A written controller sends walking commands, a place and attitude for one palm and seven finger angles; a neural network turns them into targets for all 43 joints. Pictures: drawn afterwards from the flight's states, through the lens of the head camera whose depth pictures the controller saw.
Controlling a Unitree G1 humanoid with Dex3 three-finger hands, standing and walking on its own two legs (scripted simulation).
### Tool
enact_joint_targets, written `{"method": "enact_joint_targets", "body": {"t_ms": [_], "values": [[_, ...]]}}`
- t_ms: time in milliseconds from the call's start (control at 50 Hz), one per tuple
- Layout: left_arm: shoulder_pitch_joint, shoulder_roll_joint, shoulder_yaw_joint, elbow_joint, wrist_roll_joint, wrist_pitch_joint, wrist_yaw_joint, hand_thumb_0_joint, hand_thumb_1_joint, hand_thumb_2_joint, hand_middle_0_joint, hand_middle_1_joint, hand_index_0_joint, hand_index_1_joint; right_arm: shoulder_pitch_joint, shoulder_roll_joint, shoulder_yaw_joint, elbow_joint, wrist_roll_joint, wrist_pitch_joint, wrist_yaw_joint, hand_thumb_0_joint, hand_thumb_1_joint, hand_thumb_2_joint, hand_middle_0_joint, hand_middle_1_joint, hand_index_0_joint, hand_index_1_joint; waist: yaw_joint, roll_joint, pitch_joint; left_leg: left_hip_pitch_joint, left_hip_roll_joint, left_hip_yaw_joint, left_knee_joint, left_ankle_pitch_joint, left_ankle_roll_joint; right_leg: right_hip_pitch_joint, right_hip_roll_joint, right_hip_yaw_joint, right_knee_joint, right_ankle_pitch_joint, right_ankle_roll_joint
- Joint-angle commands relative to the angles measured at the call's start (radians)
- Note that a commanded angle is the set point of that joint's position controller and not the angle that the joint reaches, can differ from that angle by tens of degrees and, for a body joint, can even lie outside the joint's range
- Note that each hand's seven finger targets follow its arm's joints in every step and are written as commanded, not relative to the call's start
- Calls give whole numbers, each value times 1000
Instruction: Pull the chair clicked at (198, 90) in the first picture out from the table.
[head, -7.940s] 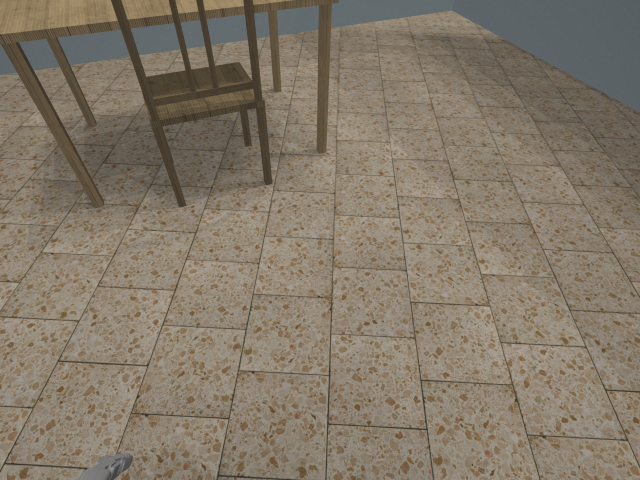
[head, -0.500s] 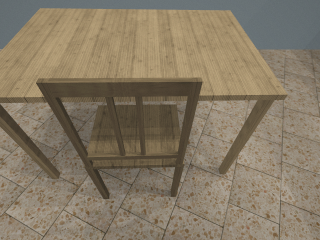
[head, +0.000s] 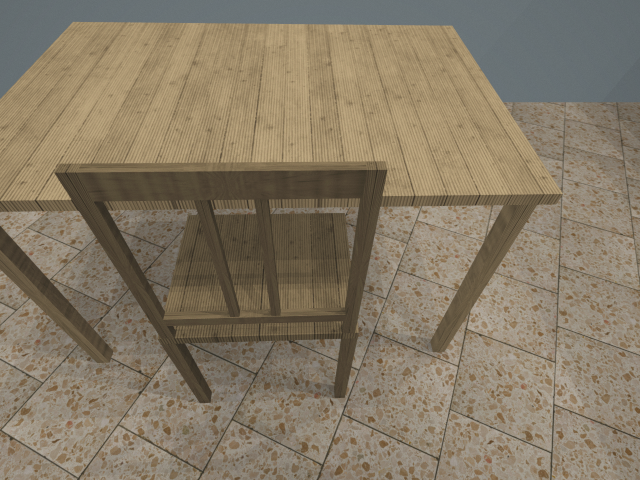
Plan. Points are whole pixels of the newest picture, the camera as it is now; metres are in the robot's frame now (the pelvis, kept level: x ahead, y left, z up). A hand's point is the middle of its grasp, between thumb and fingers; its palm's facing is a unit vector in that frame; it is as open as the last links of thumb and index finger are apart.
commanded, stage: look again from close up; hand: left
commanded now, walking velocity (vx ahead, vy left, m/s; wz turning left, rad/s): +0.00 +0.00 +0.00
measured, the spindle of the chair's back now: (221, 266) +0.46 +0.21 -0.08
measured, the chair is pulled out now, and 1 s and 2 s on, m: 0.00 0.00 0.00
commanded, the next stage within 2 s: raise the hand toward the chair's back in 0.54 s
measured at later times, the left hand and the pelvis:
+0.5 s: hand out of the picture -0.01 +0.15 -0.17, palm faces +0.02 -0.98 -0.19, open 7.3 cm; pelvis +0.01 -0.02 +0.00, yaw +0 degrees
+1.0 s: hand (226, 440) +0.17 +0.13 -0.03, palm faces +0.03 -1.00 +0.04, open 8.6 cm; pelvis -0.05 -0.03 -0.06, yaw +1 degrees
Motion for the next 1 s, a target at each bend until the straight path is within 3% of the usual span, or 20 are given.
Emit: {"method": "enact_joint_targets", "body": {"t_ms": [0, 140, 300, 580, 600, 620, 640, 660, 680, 700, 720, 740, 780, 820, 840, 860, 900, 920, 940, 980], "values": [[92, 112, 24, -17, -2, -13, 8, 0, 900, 900, -200, -300, -200, -300, 45, -95, -18, -30, -3, -23, -6, 0, -900, -900, 200, 300, 200, 300, -2, 11, -7, 89, 99, -108, -79, 160, 11, -96, -55, 38, -85, 177, -46], [95, 108, 23, -12, -3, -17, 9, 0, 900, 900, -200, -300, -200, -300, 44, -85, -15, -20, -1, -21, -9, 0, -900, -900, 200, 300, 200, 300, 1, -27, 7, 96, 102, -98, -71, 194, 8, -86, -55, 38, -96, 239, -47], [98, 107, 23, -8, -3, -15, 8, 0, 900, 900, -200, -300, -200, -300, 52, -87, -14, -15, -3, -19, -10, 0, -900, -900, 200, 300, 200, 300, -2, 16, 5, 101, 102, -101, -77, 192, 3, -84, -55, 39, -103, 216, -50], [112, 99, 23, -6, -3, -16, 8, 0, 900, 900, -200, -300, -200, -300, 66, -81, -12, -11, -2, -17, -11, 0, -900, -900, 200, 300, 200, 300, -1, -6, 18, 105, 103, -102, -82, 198, 1, -81, -57, 32, -116, 229, -52], [111, 99, 23, -5, -3, -17, 8, 0, 900, 900, -200, -300, -200, -300, 67, -80, -12, -9, -2, -18, -11, 0, -900, -900, 200, 300, 200, 300, -2, -3, 12, 109, 102, -104, -80, 210, 2, -75, -57, 33, -115, 241, -53], [131, 108, 24, 2, 14, -40, 41, 0, 900, 900, -200, -300, -200, -300, 1, -115, -18, -78, -5, -27, -2, 0, -900, -900, 200, 300, 200, 300, 6, 4, 70, 12, 114, -92, 123, 297, -22, -121, -84, 90, -131, 498, -43], [-586, 469, 274, -1500, -185, -218, 66, 0, 877, 890, -198, -296, -198, -296, -25, -274, -90, -350, 10, -156, -93, 0, -900, -900, 200, 300, 200, 300, -109, 211, -309, 298, 21, -25, 26, 307, -16, -129, -10, 7, -101, 593, -57], [-218, 240, 91, -1236, -89, -154, 78, 0, 853, 880, -195, -293, -195, -293, -40, -174, -20, -325, 17, -257, -101, 0, -900, -900, 200, 300, 200, 300, -18, 283, -290, 355, 52, -37, -46, 492, -12, -89, 25, -11, 18, 404, -90], [-107, 126, 59, -1037, -108, -118, 105, 0, 830, 870, -193, -289, -193, -289, -1, -183, -25, -276, 8, -295, -75, 0, -900, -900, 200, 300, 200, 300, -21, 217, -267, 274, 63, -48, -11, 532, -22, -135, 36, -57, 36, 240, -76], [85, -28, -11, -977, -129, -52, 94, 0, 807, 860, -191, -285, -191, -285, 12, -164, -40, -292, 25, -299, -53, 0, -900, -900, 200, 300, 200, 300, -30, 119, -205, 218, 75, -80, -4, 470, -1, -164, 40, -88, 61, 215, -58], [-13, -18, -37, -1164, -153, -79, 74, 0, 783, 850, -188, -282, -188, -282, -6, -193, -34, -361, 38, -301, -53, 0, -900, -900, 200, 300, 200, 300, -27, 67, -222, 153, 61, -84, 25, 361, -2, -161, 33, -96, 62, 241, -51], [34, -29, -27, -1052, -147, -99, 61, 0, 760, 840, -186, -278, -186, -278, -39, -181, -37, -372, 37, -310, -64, 0, -900, -900, 200, 300, 200, 300, -54, -58, -121, 79, 47, -80, 59, 239, 7, -221, 42, -104, 46, 231, -44], [10, 26, 62, -966, -151, -201, 21, 0, 713, 820, -181, -271, -181, -271, -26, -215, -63, -419, 1, -320, -52, 0, -900, -900, 200, 300, 200, 300, -72, -229, -87, -111, 17, -108, 161, 71, 5, -403, 51, -112, 100, 111, -36], [156, -36, 83, -829, -175, -333, -57, 0, 667, 800, -177, -263, -177, -263, -70, -205, -78, -462, -16, -322, -30, 0, -900, -900, 200, 300, 200, 300, -14, -288, -84, -275, 14, -115, 246, -5, -17, -523, 62, -119, 210, 31, -43], [292, -29, 116, -800, -188, -391, -110, 0, 643, 790, -174, -260, -174, -260, -94, -193, -86, -492, -13, -323, -8, 0, -900, -900, 200, 300, 200, 300, 49, -200, -116, -312, 5, -97, 273, 10, -27, -508, 62, -108, 259, 54, -58], [352, -39, 124, -845, -223, -458, -169, 0, 620, 780, -172, -256, -172, -256, -125, -189, -86, -523, -16, -325, 10, 0, -900, -900, 200, 300, 200, 300, 81, -152, -173, -335, 3, -80, 312, 20, -37, -509, 56, -102, 316, 83, -67], [325, 10, 178, -895, -264, -585, -283, 0, 573, 760, -167, -249, -167, -249, -160, -193, -93, -578, -16, -323, 32, 0, -900, -900, 200, 300, 200, 300, 96, -59, -264, -403, -3, -61, 411, 19, -47, -547, 48, -75, 426, 122, -80], [300, 55, 224, -898, -261, -620, -310, 0, 550, 750, -165, -245, -165, -245, -167, -191, -98, -604, -11, -316, 36, 0, -900, -900, 200, 300, 200, 300, 96, -4, -288, -447, -6, -48, 455, -2, -45, -576, 44, -62, 467, 101, -82], [295, 111, 281, -872, -249, -614, -305, 0, 527, 740, -163, -241, -163, -241, -168, -189, -105, -615, -6, -298, 38, 0, -900, -900, 200, 300, 200, 300, 103, 19, -282, -485, -3, -44, 480, -27, -42, -602, 46, -52, 488, 70, -84], [163, 114, 247, -1043, -240, -589, -284, 0, 480, 720, -158, -234, -158, -234, -211, -185, -97, -704, -2, -277, 33, 0, -900, -900, 200, 300, 200, 300, 81, 47, -314, -534, -6, -36, 518, -127, -29, -669, 44, -30, 510, -62, -74]]}}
